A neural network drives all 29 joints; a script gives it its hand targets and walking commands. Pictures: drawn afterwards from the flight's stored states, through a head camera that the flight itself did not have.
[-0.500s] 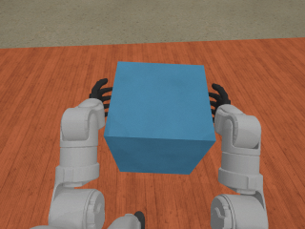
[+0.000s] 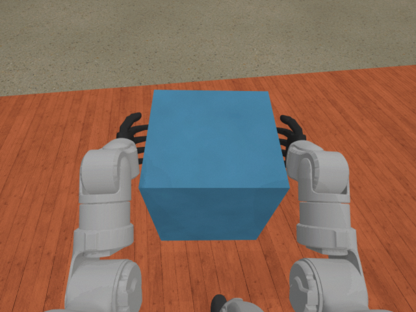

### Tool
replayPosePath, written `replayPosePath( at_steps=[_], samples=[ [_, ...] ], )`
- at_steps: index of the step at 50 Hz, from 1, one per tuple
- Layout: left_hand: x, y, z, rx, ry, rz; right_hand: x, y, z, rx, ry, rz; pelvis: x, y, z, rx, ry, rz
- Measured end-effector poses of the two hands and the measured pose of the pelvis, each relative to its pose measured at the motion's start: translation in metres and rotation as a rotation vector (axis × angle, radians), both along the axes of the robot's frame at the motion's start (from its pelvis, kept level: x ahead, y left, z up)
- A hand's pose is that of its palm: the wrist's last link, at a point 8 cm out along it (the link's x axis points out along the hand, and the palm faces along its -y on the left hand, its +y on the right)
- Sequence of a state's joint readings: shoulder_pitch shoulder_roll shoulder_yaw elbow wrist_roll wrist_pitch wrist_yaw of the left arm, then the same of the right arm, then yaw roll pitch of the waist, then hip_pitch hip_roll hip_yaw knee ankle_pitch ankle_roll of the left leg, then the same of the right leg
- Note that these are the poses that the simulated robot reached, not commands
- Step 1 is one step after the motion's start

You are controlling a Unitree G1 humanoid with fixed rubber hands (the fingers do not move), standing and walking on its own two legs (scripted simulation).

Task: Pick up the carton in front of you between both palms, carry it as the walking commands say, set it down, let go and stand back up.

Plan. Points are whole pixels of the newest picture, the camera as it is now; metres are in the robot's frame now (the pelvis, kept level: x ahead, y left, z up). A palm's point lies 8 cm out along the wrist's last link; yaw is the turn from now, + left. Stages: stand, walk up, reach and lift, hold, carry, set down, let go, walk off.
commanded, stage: carry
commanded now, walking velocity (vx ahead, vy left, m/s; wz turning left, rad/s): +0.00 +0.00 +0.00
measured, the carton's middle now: (210, 172) +0.37 -0.01 +0.05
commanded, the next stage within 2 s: none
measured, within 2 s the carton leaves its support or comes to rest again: neither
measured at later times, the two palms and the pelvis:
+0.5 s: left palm (129, 103) +0.52 +0.16 +0.11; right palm (264, 103) +0.52 -0.14 +0.11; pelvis +0.15 +0.00 -0.01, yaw +0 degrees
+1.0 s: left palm (122, 102) +0.50 +0.16 +0.13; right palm (265, 104) +0.49 -0.14 +0.13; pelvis +0.15 +0.02 -0.01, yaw -1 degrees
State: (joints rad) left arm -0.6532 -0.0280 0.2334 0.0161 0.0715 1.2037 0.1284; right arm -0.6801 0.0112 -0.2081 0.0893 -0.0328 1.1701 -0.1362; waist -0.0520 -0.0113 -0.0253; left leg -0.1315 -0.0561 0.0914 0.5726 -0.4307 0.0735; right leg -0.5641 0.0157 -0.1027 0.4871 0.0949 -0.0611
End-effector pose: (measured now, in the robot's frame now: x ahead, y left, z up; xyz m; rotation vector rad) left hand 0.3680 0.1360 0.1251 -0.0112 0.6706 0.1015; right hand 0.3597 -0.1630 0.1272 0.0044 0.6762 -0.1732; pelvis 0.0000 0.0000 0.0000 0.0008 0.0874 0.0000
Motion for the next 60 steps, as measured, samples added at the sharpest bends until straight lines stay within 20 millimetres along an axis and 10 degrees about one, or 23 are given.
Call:
replayPosePath(
  at_steps=[10, 23, 33, 60],
  samples=[
    [0.071, 0.009, -0.041, 0.039, 0.135, 0.072, 0.097, 0.009, -0.047, 0.018, 0.134, 0.088, 0.081, -0.015, -0.004, 0.019, -0.005, 0.009],
    [0.144, 0.022, -0.02, -0.011, 0.028, 0.05, 0.155, 0.021, -0.021, 0.001, 0.027, 0.037, 0.148, 0.002, -0.009, 0.011, -0.007, -0.005],
    [0.158, 0.023, -0.01, 0.027, 0.056, 0.013, 0.163, 0.022, -0.015, -0.003, 0.056, 0.033, 0.165, 0.012, -0.01, 0.002, -0.014, -0.011],
    [0.122, 0.03, 0.005, 0.048, 0.086, -0.006, 0.128, 0.029, 0.002, -0.023, 0.087, 0.048, 0.145, 0.019, -0.006, -0.003, -0.06, -0.015]
  ],
)
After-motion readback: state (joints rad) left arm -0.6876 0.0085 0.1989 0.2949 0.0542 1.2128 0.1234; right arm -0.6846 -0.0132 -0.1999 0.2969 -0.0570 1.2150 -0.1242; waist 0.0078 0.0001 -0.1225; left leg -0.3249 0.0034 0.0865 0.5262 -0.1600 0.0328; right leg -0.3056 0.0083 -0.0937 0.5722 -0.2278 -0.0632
